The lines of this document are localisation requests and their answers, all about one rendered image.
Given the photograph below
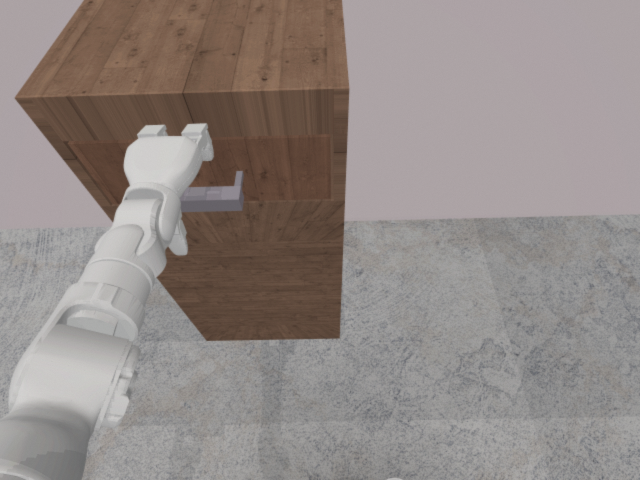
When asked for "left robot upper arm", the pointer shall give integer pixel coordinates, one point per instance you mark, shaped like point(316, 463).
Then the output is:
point(78, 381)

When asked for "robot left forearm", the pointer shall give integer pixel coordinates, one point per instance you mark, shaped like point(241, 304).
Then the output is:
point(110, 295)

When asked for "cabinet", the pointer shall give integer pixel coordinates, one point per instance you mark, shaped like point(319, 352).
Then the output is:
point(272, 271)

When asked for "drawer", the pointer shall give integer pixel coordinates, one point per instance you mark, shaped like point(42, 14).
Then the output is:
point(285, 167)

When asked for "robot left hand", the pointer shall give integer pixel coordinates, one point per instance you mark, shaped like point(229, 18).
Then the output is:
point(171, 161)

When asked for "handle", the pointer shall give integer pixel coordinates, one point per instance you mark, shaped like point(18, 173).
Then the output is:
point(209, 199)

